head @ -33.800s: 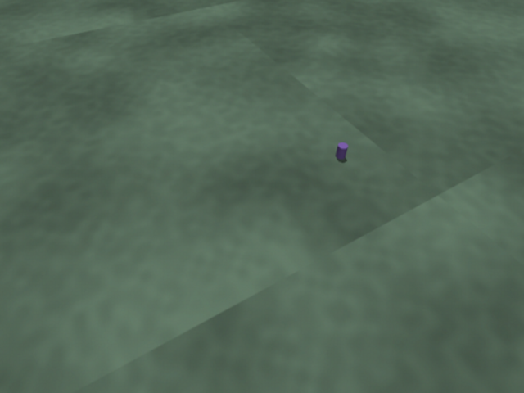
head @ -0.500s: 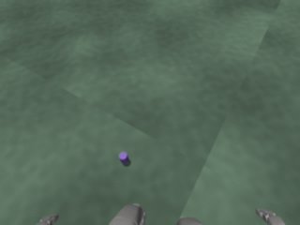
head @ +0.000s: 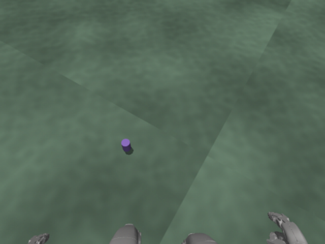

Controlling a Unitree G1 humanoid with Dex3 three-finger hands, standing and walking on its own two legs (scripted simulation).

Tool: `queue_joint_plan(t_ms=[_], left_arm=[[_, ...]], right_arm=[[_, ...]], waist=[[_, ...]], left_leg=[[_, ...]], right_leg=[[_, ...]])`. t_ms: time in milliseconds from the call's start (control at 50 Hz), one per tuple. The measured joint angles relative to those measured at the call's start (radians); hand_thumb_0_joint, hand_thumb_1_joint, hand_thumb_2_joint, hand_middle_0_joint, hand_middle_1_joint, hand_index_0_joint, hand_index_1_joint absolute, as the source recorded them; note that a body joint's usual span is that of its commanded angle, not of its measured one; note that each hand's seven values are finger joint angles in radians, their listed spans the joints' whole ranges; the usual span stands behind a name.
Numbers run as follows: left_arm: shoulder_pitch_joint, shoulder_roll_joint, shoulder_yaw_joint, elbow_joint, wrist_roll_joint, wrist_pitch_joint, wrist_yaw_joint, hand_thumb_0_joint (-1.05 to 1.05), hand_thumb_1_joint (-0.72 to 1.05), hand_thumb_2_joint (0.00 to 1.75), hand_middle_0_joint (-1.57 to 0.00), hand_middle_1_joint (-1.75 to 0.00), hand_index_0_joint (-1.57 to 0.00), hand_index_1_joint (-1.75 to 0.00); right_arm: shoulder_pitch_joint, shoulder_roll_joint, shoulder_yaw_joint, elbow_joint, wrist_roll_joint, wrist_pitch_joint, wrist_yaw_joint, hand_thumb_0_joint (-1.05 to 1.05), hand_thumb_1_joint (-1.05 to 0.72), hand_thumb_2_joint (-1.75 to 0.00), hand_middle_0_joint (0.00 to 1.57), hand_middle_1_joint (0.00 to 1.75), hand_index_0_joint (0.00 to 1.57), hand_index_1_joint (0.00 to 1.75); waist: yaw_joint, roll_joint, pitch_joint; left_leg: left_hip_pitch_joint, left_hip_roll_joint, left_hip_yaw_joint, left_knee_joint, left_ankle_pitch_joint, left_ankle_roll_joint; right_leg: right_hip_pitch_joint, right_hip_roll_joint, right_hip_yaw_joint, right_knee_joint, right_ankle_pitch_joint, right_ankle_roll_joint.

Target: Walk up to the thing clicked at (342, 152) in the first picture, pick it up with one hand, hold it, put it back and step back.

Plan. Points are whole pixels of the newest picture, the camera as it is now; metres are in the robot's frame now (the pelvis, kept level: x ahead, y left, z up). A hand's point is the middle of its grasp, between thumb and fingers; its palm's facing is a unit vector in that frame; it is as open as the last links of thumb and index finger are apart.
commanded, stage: step back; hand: left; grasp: from above
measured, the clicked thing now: (126, 145) +0.70 +0.23 -0.72
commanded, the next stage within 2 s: stand in 1.92 s
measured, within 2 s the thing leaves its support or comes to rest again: neither
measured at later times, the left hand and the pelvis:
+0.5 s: hand out of the picture -0.06 +0.26 -0.14, palm faces +0.08 -0.91 -0.40, open 7.4 cm; pelvis -0.17 -0.02 +0.00, yaw +4 degrees
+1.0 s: hand out of the picture -0.28 +0.23 -0.12, palm faces +0.10 -0.88 -0.46, open 7.4 cm; pelvis -0.33 -0.06 +0.00, yaw +5 degrees
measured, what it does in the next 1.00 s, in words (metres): walks backwards: right foot, then left foot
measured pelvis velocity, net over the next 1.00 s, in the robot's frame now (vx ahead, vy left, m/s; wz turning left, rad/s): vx -0.33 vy -0.06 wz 0.09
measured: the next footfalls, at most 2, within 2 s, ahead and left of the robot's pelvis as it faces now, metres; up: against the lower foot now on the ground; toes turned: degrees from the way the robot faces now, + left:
right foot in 0.04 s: -0.01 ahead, -0.14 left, +0.00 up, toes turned +3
left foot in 0.36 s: -0.09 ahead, +0.10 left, +0.00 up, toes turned +2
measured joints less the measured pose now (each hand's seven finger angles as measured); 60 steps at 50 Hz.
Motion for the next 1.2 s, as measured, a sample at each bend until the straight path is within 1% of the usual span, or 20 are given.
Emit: queue_joint_plan(t_ms=[40,80,140,180,220,320,380,440,480,540,600,680,720,780,820,880,1000,1040,1100,1200], left_arm=[[0.006,-0.004,0.000,0.015,0.003,-0.011,-0.001,0.01,0.91,0.90,-0.21,-0.30,-0.20,-0.30],[0.002,-0.034,-0.006,0.032,0.013,-0.016,-0.005,0.01,0.91,0.90,-0.21,-0.30,-0.20,-0.30],[0.027,-0.048,-0.022,0.024,0.019,-0.016,-0.011,0.01,0.91,0.90,-0.21,-0.30,-0.20,-0.30],[0.033,-0.059,-0.026,0.023,0.022,-0.014,-0.007,0.01,0.91,0.90,-0.21,-0.30,-0.21,-0.30],[0.027,-0.059,-0.027,0.014,0.026,-0.012,-0.001,0.01,0.90,0.90,-0.21,-0.30,-0.21,-0.31],[-0.021,-0.038,-0.026,-0.037,0.025,-0.015,0.016,0.01,0.90,0.90,-0.21,-0.30,-0.21,-0.31],[-0.066,-0.010,-0.025,-0.056,0.012,-0.005,0.017,0.01,0.90,0.90,-0.21,-0.30,-0.21,-0.31],[-0.083,-0.011,-0.020,-0.034,0.005,0.012,0.024,0.01,0.91,0.90,-0.21,-0.30,-0.21,-0.30],[-0.078,-0.007,-0.017,-0.022,-0.004,0.016,0.024,0.01,0.91,0.90,-0.21,-0.30,-0.20,-0.30],[-0.056,-0.005,-0.014,-0.012,-0.006,0.008,0.016,0.01,0.91,0.90,-0.21,-0.30,-0.20,-0.30],[-0.029,-0.007,-0.015,0.002,-0.002,0.004,0.010,0.01,0.91,0.90,-0.21,-0.30,-0.20,-0.30],[0.000,-0.013,-0.023,0.033,0.002,-0.011,0.004,0.01,0.91,0.90,-0.21,-0.30,-0.20,-0.30],[-0.002,-0.041,-0.023,0.062,0.014,-0.019,0.004,0.01,0.91,0.90,-0.21,-0.30,-0.20,-0.30],[0.032,-0.050,-0.032,0.066,0.024,-0.019,-0.003,0.01,0.91,0.90,-0.21,-0.30,-0.21,-0.30],[0.047,-0.056,-0.035,0.073,0.026,-0.020,0.002,0.01,0.91,0.90,-0.21,-0.30,-0.21,-0.30],[0.051,-0.057,-0.029,0.072,0.032,-0.030,0.005,0.01,0.90,0.90,-0.21,-0.30,-0.21,-0.31],[0.033,-0.029,-0.016,0.055,0.036,-0.053,-0.002,0.01,0.90,0.90,-0.21,-0.30,-0.21,-0.31],[0.025,-0.013,-0.016,0.059,0.033,-0.048,-0.005,0.01,0.90,0.90,-0.21,-0.30,-0.21,-0.31],[0.038,-0.009,-0.017,0.099,0.021,-0.034,-0.008,0.01,0.91,0.90,-0.21,-0.30,-0.21,-0.30],[0.056,0.004,-0.014,0.140,0.008,-0.048,-0.027,0.01,0.91,0.90,-0.21,-0.30,-0.20,-0.30]], right_arm=[[-0.013,-0.015,-0.002,-0.007,0.008,0.009,0.002,0.01,-0.89,-0.90,0.21,0.30,0.21,0.30],[-0.027,-0.037,-0.014,0.006,0.020,0.023,-0.002,0.01,-0.90,-0.90,0.21,0.30,0.21,0.30],[-0.013,-0.035,-0.020,0.032,0.032,0.040,-0.011,0.01,-0.90,-0.90,0.20,0.30,0.21,0.30],[0.007,-0.040,-0.020,0.038,0.038,0.035,-0.012,0.01,-0.90,-0.90,0.20,0.30,0.20,0.30],[0.028,-0.042,-0.018,0.040,0.036,0.028,-0.013,0.01,-0.90,-0.90,0.20,0.30,0.20,0.29],[0.060,-0.032,-0.017,0.050,0.024,0.026,-0.008,0.01,-0.90,-0.90,0.20,0.30,0.20,0.29],[0.057,-0.006,-0.020,0.065,0.009,0.018,-0.002,0.01,-0.90,-0.90,0.20,0.30,0.20,0.29],[0.048,0.008,-0.008,0.069,0.003,0.019,0.015,0.01,-0.90,-0.90,0.20,0.30,0.21,0.30],[0.045,0.020,0.000,0.069,0.000,0.017,0.013,0.01,-0.90,-0.90,0.20,0.30,0.21,0.30],[0.032,0.023,0.002,0.059,-0.004,0.017,0.008,0.01,-0.90,-0.90,0.21,0.30,0.21,0.30],[0.009,0.015,-0.003,0.037,-0.006,0.017,0.007,0.01,-0.90,-0.90,0.21,0.30,0.21,0.30],[-0.026,-0.012,-0.005,0.011,0.002,0.028,0.008,0.01,-0.89,-0.90,0.21,0.30,0.21,0.30],[-0.045,-0.038,-0.013,0.019,0.011,0.038,0.008,0.01,-0.90,-0.90,0.21,0.30,0.21,0.30],[-0.021,-0.030,-0.023,0.047,0.019,0.058,-0.004,0.01,-0.90,-0.90,0.20,0.30,0.21,0.30],[0.003,-0.034,-0.022,0.058,0.024,0.056,-0.004,0.01,-0.90,-0.90,0.20,0.30,0.20,0.29],[0.046,-0.043,-0.023,0.075,0.019,0.043,0.002,0.01,-0.90,-0.90,0.20,0.30,0.20,0.29],[0.123,-0.039,-0.028,0.150,0.001,0.035,0.025,0.01,-0.90,-0.90,0.20,0.30,0.20,0.29],[0.127,-0.023,-0.032,0.178,-0.001,0.021,0.028,0.01,-0.90,-0.90,0.20,0.30,0.20,0.29],[0.138,-0.003,-0.030,0.190,-0.008,0.002,0.036,0.01,-0.90,-0.90,0.20,0.30,0.20,0.29],[0.135,0.025,-0.013,0.187,-0.012,-0.024,0.039,0.01,-0.90,-0.90,0.20,0.30,0.21,0.30]], waist=[[0.003,0.016,-0.002],[-0.014,0.078,0.012],[0.012,0.049,-0.009],[0.013,0.043,-0.020],[0.011,0.039,-0.024],[-0.003,0.029,-0.007],[0.000,-0.024,0.025],[-0.010,-0.019,0.031],[-0.014,-0.019,0.016],[-0.009,-0.016,0.000],[-0.003,-0.005,-0.004],[0.010,0.020,-0.011],[-0.004,0.086,0.004],[0.021,0.060,-0.026],[0.023,0.049,-0.040],[0.020,0.052,-0.055],[0.011,0.053,-0.086],[0.011,0.023,-0.082],[0.001,0.005,-0.105],[-0.017,-0.003,-0.122]], left_leg=[[-0.043,0.013,-0.002,0.041,0.003,-0.019],[-0.077,0.019,-0.066,0.089,-0.041,-0.009],[-0.126,-0.103,-0.120,0.328,-0.237,-0.001],[-0.133,-0.151,-0.127,0.445,-0.251,0.002],[-0.106,-0.162,-0.112,0.469,-0.260,-0.001],[0.046,-0.112,-0.054,0.205,-0.262,0.001],[0.122,-0.120,-0.006,0.015,-0.112,0.019],[0.088,-0.096,-0.012,0.035,-0.095,0.031],[0.077,-0.076,-0.016,0.003,-0.059,0.026],[0.055,-0.050,-0.010,-0.035,-0.008,0.023],[0.025,-0.026,0.002,-0.049,0.031,0.021],[-0.044,0.007,0.019,-0.014,0.062,-0.006],[-0.079,0.031,-0.033,0.031,0.045,-0.004],[-0.139,-0.087,-0.118,0.256,-0.201,-0.007],[-0.155,-0.144,-0.141,0.403,-0.217,-0.007],[-0.119,-0.157,-0.130,0.477,-0.198,-0.018],[0.102,-0.074,-0.053,0.111,-0.280,-0.013],[0.170,-0.084,-0.028,-0.040,-0.151,-0.003],[0.172,-0.089,-0.019,-0.058,-0.113,0.019],[0.181,-0.062,-0.025,-0.098,-0.074,0.014]], right_leg=[[0.072,-0.014,-0.028,-0.183,0.068,-0.006],[0.071,0.017,-0.067,-0.193,0.083,-0.011],[0.029,-0.022,-0.041,-0.172,0.112,-0.021],[0.017,-0.041,-0.038,-0.194,0.143,-0.021],[-0.001,-0.053,-0.042,-0.206,0.169,-0.020],[-0.064,-0.069,-0.084,-0.188,0.210,-0.009],[-0.120,-0.102,-0.073,-0.117,0.212,-0.007],[-0.172,-0.010,0.004,0.089,-0.008,-0.025],[-0.196,0.049,0.045,0.249,-0.034,-0.034],[-0.170,0.067,0.044,0.333,-0.023,-0.022],[-0.083,0.042,0.020,0.224,-0.032,0.001],[0.075,-0.015,-0.040,-0.144,0.051,-0.008],[0.098,0.020,-0.079,-0.203,0.069,-0.022],[0.050,-0.013,-0.063,-0.170,0.095,-0.038],[0.040,-0.036,-0.058,-0.191,0.127,-0.037],[0.020,-0.053,-0.069,-0.211,0.160,-0.038],[-0.018,-0.078,-0.130,-0.193,0.174,-0.041],[-0.030,-0.104,-0.128,-0.165,0.167,-0.031],[-0.055,-0.082,-0.088,-0.093,0.035,-0.028],[-0.043,-0.050,-0.089,-0.090,0.043,-0.029]])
